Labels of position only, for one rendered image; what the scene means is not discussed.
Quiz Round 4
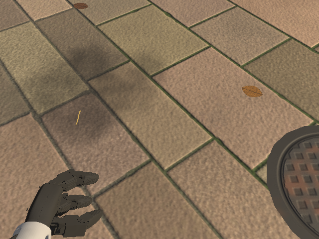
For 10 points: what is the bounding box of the left robot hand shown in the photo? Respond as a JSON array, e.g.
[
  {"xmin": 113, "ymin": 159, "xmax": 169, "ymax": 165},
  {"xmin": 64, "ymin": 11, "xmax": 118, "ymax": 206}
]
[{"xmin": 25, "ymin": 168, "xmax": 104, "ymax": 238}]

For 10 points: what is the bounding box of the left robot forearm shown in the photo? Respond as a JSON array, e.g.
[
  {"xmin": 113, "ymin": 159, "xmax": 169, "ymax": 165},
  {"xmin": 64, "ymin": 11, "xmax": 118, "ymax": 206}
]
[{"xmin": 10, "ymin": 221, "xmax": 52, "ymax": 239}]

